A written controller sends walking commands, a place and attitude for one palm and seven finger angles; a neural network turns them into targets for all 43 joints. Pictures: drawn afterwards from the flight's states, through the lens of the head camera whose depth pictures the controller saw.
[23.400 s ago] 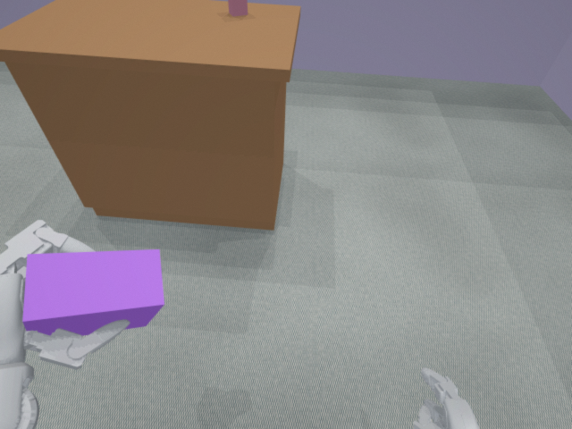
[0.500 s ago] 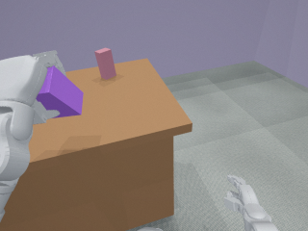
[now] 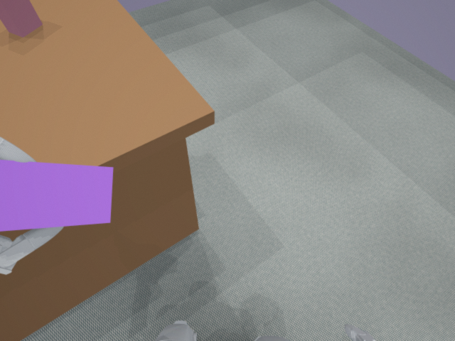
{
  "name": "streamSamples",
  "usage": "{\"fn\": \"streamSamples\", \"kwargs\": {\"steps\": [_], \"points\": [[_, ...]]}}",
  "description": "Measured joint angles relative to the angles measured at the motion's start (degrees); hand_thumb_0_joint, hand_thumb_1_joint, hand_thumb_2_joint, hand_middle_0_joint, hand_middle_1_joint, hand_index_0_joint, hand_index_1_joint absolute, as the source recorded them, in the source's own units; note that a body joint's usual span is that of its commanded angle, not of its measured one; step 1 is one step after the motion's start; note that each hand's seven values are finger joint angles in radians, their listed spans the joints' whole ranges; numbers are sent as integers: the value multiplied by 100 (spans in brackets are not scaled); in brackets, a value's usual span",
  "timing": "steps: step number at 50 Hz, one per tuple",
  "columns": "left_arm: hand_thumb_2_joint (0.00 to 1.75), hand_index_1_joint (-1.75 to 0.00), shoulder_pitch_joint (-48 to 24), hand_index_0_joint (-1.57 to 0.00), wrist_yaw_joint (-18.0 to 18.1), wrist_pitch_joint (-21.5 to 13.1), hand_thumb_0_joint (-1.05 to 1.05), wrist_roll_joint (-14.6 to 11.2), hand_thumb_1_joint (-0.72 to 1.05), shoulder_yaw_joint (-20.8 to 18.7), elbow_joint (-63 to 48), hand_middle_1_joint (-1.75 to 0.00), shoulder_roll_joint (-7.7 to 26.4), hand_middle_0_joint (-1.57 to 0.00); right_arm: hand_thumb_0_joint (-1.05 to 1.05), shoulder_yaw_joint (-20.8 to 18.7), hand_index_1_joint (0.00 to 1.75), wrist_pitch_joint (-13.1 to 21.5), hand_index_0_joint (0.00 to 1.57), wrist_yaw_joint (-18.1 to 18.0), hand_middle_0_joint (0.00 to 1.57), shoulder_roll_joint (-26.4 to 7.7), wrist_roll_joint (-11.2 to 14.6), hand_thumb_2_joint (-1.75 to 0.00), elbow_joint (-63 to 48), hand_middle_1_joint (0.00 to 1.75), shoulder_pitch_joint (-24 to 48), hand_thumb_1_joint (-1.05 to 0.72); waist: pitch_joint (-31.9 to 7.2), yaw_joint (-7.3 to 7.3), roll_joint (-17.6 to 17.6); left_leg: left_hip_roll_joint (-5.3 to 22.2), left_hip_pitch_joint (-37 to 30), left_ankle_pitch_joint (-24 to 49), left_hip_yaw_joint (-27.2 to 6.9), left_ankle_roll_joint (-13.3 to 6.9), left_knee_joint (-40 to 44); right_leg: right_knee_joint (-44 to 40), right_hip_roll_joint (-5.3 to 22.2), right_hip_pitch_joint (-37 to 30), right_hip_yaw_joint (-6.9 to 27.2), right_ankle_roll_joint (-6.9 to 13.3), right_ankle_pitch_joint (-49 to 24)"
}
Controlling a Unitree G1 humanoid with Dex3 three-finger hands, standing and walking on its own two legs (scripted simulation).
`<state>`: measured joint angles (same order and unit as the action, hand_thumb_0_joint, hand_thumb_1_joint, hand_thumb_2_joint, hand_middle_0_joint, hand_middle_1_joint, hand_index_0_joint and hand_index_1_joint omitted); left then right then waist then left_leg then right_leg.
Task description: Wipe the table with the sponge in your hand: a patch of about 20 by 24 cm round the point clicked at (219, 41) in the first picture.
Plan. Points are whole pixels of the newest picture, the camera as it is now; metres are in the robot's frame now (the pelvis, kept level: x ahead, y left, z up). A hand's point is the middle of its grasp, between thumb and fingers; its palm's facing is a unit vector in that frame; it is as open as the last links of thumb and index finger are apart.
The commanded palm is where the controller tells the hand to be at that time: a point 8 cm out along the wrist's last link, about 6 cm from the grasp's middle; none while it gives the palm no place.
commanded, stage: bring the hand home and regain balance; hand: left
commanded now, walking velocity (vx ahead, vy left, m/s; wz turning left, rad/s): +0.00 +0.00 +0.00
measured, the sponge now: (57, 192) +0.28 +0.19 +0.18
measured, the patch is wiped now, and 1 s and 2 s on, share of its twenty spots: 0.00 0.00 0.00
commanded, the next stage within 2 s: come to a stop and stand still in 0.68 s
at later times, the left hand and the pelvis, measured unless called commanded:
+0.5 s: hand out of the picture +0.18 +0.26 +0.19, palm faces +0.43 -0.82 -0.38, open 9.9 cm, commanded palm +0.13 +0.30 +0.19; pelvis -0.02 +0.02 +0.00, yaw +2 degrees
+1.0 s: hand out of the picture +0.22 +0.31 +0.20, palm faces +0.48 -0.78 -0.40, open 9.9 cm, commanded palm +0.13 +0.31 +0.19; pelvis -0.03 +0.03 +0.02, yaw +0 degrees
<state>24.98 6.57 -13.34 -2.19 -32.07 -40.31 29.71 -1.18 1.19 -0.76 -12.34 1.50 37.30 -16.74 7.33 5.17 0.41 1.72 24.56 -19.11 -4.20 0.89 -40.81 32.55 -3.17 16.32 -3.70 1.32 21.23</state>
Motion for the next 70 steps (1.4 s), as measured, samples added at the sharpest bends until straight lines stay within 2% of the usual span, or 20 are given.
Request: {"fn": "streamSamples", "kwargs": {"steps": [2, 5, 9, 11, 13, 15, 18, 23, 26, 29, 34, 41, 44, 46, 49, 53, 56, 62, 66, 70], "points": [[103, -134, 391, -77, 19, -227, 0, -24, -49, -34, -133, -134, 73, -76, 1, -97, 30, -26, 20, 10, 20, -78, 40, -90, 81, 30, 126, -90, 347, 102, 210, 119, 311, -54, -36, -114, -723, -266, -174, -157, -177, 159, -265], [103, -134, 995, -77, 16, -367, 0, -111, -49, -43, 15, -134, 254, -76, 1, -186, 30, -105, 20, 31, 20, -46, 83, -90, 80, 30, 187, -90, 407, -43, -99, -120, 602, -509, 263, -144, -1674, -143, 30, -147, -44, 175, -366], [103, -134, 1655, -77, 54, -129, 0, -125, -49, 172, 664, -135, -91, -76, 1, -185, 30, -84, 20, -110, 20, -119, 58, -90, -58, 30, 399, -90, 58, -163, -192, -80, 55, 89, 411, -242, -226, 236, 147, 17, 194, 54, -159], [103, -134, 1534, -76, 54, 130, 0, -113, -49, 497, 901, -135, -345, -76, 1, -242, 30, 80, 20, -210, 20, -215, -5, -90, -112, 30, 507, -90, -65, -219, -20, -33, -186, 311, 349, -304, 286, 628, 156, 141, 134, -7, 69], [103, -134, 1124, -76, 62, 355, 0, -47, -49, 854, 1020, -135, -604, -76, 1, -249, 30, 225, 20, -278, 20, -182, -31, -90, -70, 30, 674, -91, -46, -489, -116, -159, -207, 239, 450, -203, 131, 862, 299, 162, 224, -60, 191], [103, -134, 752, -76, 58, 529, 0, 34, -49, 1191, 966, -135, -866, -76, 1, -172, 30, 371, 20, -282, 19, -151, -42, -90, -84, 30, 799, -91, -66, -686, -96, -197, -247, 239, 425, -152, 130, 816, 331, 83, 205, -59, 156], [103, -134, 304, -76, 55, 619, 0, 112, -49, 1501, 736, -135, -1035, -76, 1, -9, 30, 513, 20, -233, 19, -70, -13, -90, -174, 30, 963, -91, -121, -810, 111, -126, -258, 322, 173, -146, 198, 392, 228, -160, -42, -43, -70], [103, -135, 99, -76, 73, 421, 0, 7, -49, 1341, 462, -135, -895, -76, 1, 211, 30, 408, 21, -106, 20, 196, 13, -89, -372, 30, 1152, -90, -393, -781, 97, -152, -178, -91, 66, -212, -314, 127, 184, -234, -183, 29, -191], [103, -135, 54, -76, 77, 389, 0, -56, -49, 1221, 683, -135, -844, -76, 1, 274, 30, 280, 21, -118, 20, 254, 5, -89, -433, 30, 1147, -90, -592, -685, 74, -199, -531, -100, 151, -170, 190, 315, 270, -124, -140, -47, -70], [103, -135, -5, -76, 65, 531, 0, -54, -49, 1168, 1136, -135, -823, -76, 1, 324, 30, 190, 21, -139, 20, 307, 8, -89, -481, 30, 1085, -90, -578, -686, -23, -327, -652, 39, 313, -238, 410, 326, 373, -112, 104, -112, -76], [103, -135, 155, -76, 13, 778, 0, -18, -48, 1289, 1291, -136, -855, -75, 1, 396, 30, 190, 21, -119, 20, 260, -23, -89, -435, 30, 816, -90, -469, -604, 118, -221, -735, 273, 223, -221, 774, -368, 245, -359, 40, -98, -452], [104, -135, 567, -76, 87, 613, 0, -38, -48, 1393, 691, -136, -798, -75, 1, 256, 30, 106, 21, -139, 20, 84, -39, -89, -219, 30, 512, -90, -385, -564, -3, -171, -699, 285, 185, -191, 794, -535, 189, -392, 6, -72, -540], [104, -135, -564, -76, -163, 210, 0, 201, -49, 905, 1323, -135, -16, -76, 1, 97, 30, 399, 21, -190, 20, 84, -131, -89, -120, 30, 284, -90, -321, -864, -148, -161, -651, 496, 194, -144, 856, -531, 188, -316, 4, -51, -581], [104, -135, -1021, -76, -63, 7, 0, 96, -49, 489, 1819, -135, 128, -76, 1, 123, 30, 508, 21, -119, 20, 67, -110, -89, -78, 30, 337, -90, -250, -815, -279, -196, -783, 524, 272, -155, 1041, -553, 232, -340, 77, -53, -632], [104, -135, -1016, -76, 52, 3, 0, -37, -49, 371, 2000, -136, -260, -75, 1, 55, 30, 659, 21, 44, 20, -44, -87, -89, -241, 30, 364, -90, -306, -641, -255, -254, -904, 541, 423, -243, 1188, -591, 300, -369, 223, -134, -695], [104, -136, -232, -75, -44, -42, 0, -14, -48, 1167, 1542, -137, -884, -75, 1, -19, 30, 761, 21, 144, 20, -116, -77, -90, -433, 30, 417, -90, -440, -439, -144, -323, -958, 567, 539, -345, 1222, -605, 374, -390, 334, -239, -738], [104, -136, 269, -76, -195, -90, 0, 54, -49, 1581, 1373, -136, -910, -75, 1, 39, 30, 721, 21, 66, 20, 4, -94, -90, -484, 30, 450, -90, -500, -396, -217, -352, -994, 603, 556, -369, 1249, -600, 404, -410, 350, -267, -757], [104, -135, 12, -76, -153, -96, 0, 30, -49, 1087, 1625, -136, -537, -76, 1, 243, 30, 670, 21, -103, 20, 236, -142, -90, -493, 30, 395, -90, -498, -654, -397, -340, -1014, 723, 439, -353, 1297, -729, 386, -508, 232, -233, -881], [104, -135, -512, -76, -9, -96, 0, 52, -49, 931, 1762, -136, -820, -76, 1, 330, 30, 766, 21, -65, 20, 231, -173, -90, -399, 30, 403, -90, -536, -871, -348, -340, -1023, 796, 407, -355, 1361, -842, 366, -550, 224, -210, -959], [104, -136, -697, -76, 22, -48, 0, 154, -49, 1276, 1823, -136, -1228, -75, 1, 382, 30, 795, 21, -13, 20, 232, -201, -89, -337, 30, 422, -90, -652, -920, -271, -383, -1060, 868, 382, -360, 1483, -932, 348, -583, 311, -220, -1003]]}}
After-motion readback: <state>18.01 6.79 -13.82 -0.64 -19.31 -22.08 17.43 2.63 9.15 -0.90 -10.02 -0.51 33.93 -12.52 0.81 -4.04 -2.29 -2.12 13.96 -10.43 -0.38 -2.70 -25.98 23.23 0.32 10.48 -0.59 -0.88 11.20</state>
